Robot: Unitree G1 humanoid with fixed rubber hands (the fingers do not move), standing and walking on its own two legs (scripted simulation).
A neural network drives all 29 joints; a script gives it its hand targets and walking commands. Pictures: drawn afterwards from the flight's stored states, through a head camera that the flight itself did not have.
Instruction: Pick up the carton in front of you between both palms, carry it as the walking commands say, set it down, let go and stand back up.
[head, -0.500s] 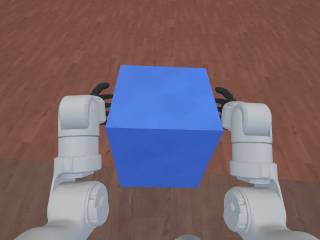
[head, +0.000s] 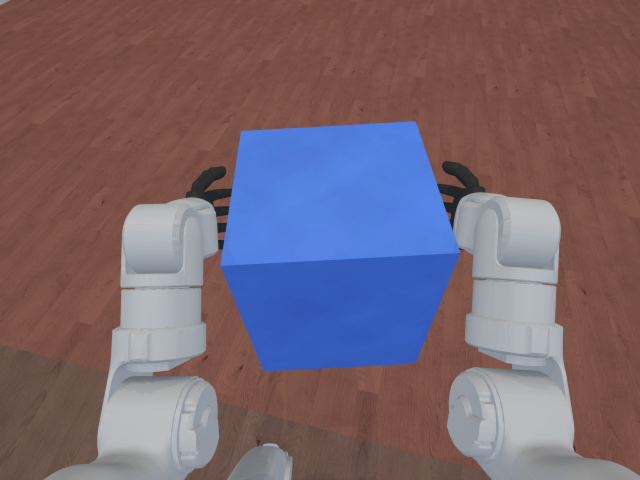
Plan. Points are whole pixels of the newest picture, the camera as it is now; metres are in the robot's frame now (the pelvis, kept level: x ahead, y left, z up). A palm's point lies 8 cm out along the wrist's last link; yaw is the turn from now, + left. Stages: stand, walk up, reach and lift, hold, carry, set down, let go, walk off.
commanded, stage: carry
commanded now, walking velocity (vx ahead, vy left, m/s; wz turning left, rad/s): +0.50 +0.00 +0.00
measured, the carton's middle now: (334, 255) +0.39 +0.02 +0.08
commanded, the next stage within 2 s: none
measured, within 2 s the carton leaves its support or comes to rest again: neither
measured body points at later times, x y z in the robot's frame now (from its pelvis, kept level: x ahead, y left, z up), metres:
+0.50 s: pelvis +0.29 +0.04 +0.03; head +0.32 +0.04 +0.48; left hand +0.69 +0.16 +0.19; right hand +0.67 -0.14 +0.19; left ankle +0.27 +0.12 -0.71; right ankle +0.38 -0.10 -0.65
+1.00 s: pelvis +0.59 +0.00 +0.04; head +0.61 -0.01 +0.49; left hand +0.96 +0.16 +0.15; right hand +0.97 -0.14 +0.15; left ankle +0.73 +0.13 -0.66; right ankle +0.50 -0.08 -0.70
